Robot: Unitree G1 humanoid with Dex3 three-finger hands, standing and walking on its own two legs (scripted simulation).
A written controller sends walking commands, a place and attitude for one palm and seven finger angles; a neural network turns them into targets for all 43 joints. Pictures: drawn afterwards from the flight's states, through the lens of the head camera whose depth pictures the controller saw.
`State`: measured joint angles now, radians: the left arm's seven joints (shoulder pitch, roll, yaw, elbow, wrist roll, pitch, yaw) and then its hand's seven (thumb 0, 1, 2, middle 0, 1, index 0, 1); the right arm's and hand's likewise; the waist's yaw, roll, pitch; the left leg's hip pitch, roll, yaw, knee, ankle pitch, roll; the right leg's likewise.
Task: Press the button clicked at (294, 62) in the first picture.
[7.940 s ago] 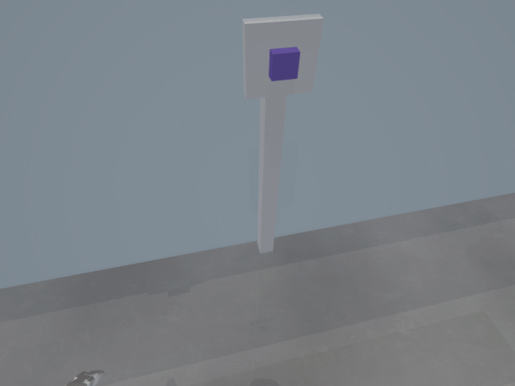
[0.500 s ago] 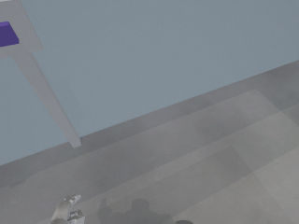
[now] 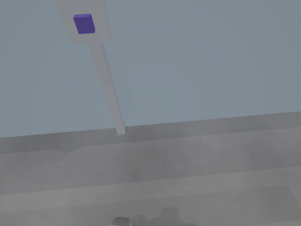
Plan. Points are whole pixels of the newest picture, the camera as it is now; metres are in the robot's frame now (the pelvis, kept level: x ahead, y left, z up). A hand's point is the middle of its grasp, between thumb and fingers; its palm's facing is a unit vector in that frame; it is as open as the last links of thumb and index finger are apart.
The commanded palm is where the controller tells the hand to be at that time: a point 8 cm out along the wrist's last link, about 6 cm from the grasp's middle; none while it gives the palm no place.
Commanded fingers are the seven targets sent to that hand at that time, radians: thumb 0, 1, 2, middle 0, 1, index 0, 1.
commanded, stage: take the last steps up to it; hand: left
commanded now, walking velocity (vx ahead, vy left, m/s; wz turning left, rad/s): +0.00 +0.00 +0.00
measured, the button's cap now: (84, 23) +0.79 +0.32 +0.13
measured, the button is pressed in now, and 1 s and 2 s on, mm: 0 0 0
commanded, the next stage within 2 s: come to a stop and stand still in 1.14 s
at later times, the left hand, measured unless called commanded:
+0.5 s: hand out of the picture +0.11 +0.23 -0.17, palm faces +0.07 -0.98 -0.18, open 7.4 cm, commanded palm none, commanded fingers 0.00 0.90 0.90 -0.20 -0.30 -0.20 -0.30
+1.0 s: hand (108, 213) +0.18 +0.16 -0.16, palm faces +0.15 -0.97 -0.20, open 7.3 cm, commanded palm none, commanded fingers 0.00 0.90 0.90 -0.20 -0.30 -0.20 -0.30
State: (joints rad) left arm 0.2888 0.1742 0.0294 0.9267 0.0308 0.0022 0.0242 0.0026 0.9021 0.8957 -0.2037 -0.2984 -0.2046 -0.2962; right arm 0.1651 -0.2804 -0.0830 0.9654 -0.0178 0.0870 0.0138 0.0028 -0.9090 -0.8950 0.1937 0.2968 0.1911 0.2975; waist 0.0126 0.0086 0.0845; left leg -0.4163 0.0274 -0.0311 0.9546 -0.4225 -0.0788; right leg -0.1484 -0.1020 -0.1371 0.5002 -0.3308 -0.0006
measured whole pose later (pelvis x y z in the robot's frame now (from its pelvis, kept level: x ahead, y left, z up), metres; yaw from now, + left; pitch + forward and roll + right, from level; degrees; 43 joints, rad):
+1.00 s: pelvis +0.21 -0.01 +0.01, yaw +4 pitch -2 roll +0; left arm 0.36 0.13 0.03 1.11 0.02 -0.07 0.01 0.00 0.93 0.90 -0.20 -0.30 -0.20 -0.30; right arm 0.25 -0.18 -0.07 1.06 -0.03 0.00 0.01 0.00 -0.93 -0.89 0.19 0.30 0.19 0.30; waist 0.01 0.04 0.01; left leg -0.52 0.13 0.06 0.91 -0.20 -0.04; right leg -0.09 0.00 -0.18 0.33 -0.21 -0.06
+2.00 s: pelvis +0.27 -0.03 +0.00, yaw +3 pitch -3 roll +0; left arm 0.19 0.17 0.03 1.08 0.01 0.00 0.04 -0.01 0.95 0.90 -0.20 -0.30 -0.20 -0.30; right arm 0.31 -0.11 -0.02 1.15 -0.02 0.02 -0.03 0.00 -0.91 -0.89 0.20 0.30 0.19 0.30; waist -0.01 0.00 0.04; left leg -0.18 0.08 0.05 0.48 -0.25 -0.05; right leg -0.21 0.00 -0.12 0.47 -0.22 -0.05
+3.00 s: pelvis +0.27 +0.01 +0.00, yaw +2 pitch -2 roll +0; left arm 0.32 0.12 0.01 1.13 0.02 -0.02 0.04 0.00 0.91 0.90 -0.20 -0.30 -0.20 -0.30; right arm 0.32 -0.10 -0.02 1.14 -0.01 -0.02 -0.03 0.00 -0.91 -0.89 0.20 0.30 0.19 0.30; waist 0.01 -0.01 0.03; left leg -0.17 0.02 0.10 0.42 -0.22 0.02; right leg -0.22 -0.05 -0.07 0.42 -0.17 0.01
